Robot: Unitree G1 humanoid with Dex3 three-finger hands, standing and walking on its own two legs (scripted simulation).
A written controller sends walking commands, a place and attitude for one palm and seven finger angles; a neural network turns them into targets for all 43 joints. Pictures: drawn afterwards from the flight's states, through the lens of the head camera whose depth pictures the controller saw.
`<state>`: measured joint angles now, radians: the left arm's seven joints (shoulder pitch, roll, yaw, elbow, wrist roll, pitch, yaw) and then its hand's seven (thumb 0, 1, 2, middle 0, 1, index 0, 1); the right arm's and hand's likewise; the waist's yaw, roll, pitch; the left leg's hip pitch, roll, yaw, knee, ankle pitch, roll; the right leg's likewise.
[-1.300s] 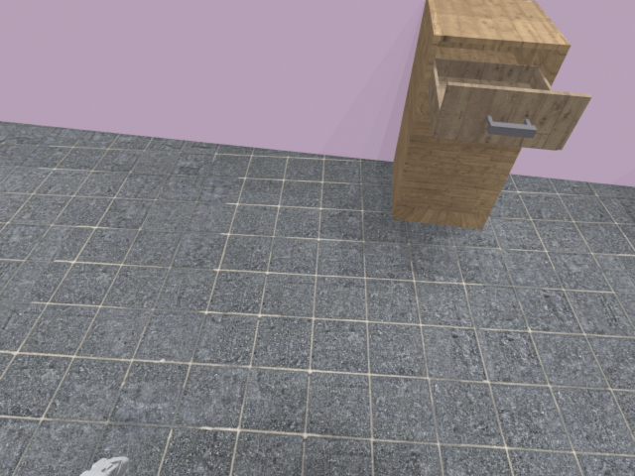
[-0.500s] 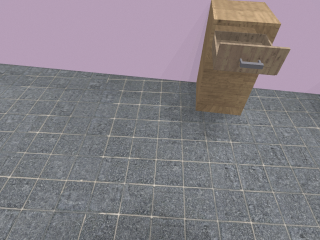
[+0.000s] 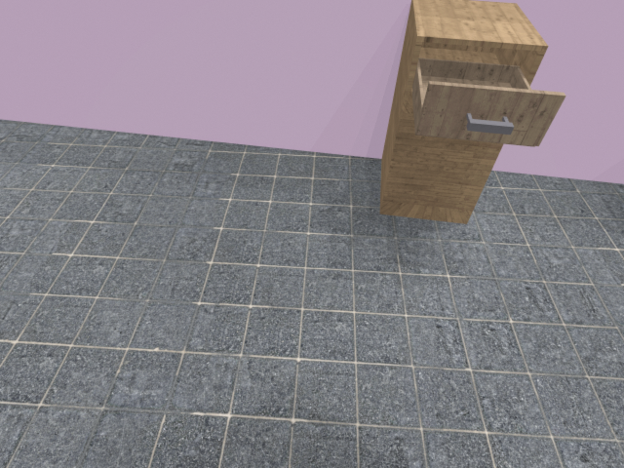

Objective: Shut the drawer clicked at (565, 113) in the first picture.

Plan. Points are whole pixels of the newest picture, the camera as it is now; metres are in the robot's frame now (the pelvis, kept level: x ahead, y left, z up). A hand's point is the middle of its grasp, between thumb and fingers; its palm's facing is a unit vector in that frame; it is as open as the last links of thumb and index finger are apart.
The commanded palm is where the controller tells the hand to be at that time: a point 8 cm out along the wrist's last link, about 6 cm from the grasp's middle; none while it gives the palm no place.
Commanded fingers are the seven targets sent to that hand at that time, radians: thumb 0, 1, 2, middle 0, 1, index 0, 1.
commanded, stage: look at it before walking up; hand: left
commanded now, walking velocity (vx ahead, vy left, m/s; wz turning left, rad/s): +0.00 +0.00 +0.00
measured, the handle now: (488, 122) +1.02 -0.44 -0.07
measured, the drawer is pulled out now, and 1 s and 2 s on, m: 0.30 0.30 0.30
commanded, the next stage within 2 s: walk to a spot facing it in 0.14 s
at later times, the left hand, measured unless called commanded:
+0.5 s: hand out of the picture +0.06 +0.22 -0.17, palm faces -0.08 -0.95 -0.30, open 7.4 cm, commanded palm none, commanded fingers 0.00 0.90 0.90 -0.20 -0.30 -0.20 -0.30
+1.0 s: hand out of the picture +0.07 +0.17 -0.16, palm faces -0.25 -0.93 -0.26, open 7.4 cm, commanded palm none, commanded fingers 0.00 0.90 0.90 -0.20 -0.30 -0.20 -0.30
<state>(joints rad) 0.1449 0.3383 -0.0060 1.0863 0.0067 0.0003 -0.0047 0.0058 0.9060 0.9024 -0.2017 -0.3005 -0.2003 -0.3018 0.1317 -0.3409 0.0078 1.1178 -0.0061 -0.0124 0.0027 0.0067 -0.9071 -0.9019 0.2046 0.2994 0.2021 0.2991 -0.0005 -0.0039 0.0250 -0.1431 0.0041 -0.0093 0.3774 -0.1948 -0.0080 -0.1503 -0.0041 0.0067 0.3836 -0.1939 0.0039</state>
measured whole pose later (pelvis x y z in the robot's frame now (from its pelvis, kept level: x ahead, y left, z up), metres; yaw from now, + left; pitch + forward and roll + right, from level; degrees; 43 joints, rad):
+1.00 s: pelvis -0.02 -0.02 +0.00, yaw -20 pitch +2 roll +2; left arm 0.28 0.20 0.06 0.93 0.02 0.04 0.00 0.00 0.90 0.90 -0.20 -0.30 -0.20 -0.30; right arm 0.11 -0.26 -0.06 0.94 -0.01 0.05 -0.03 0.01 -0.91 -0.90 0.20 0.30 0.20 0.30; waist 0.05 0.01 0.05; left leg -0.42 0.04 -0.04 0.95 -0.38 -0.08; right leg -0.31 0.10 0.15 0.44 -0.14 -0.06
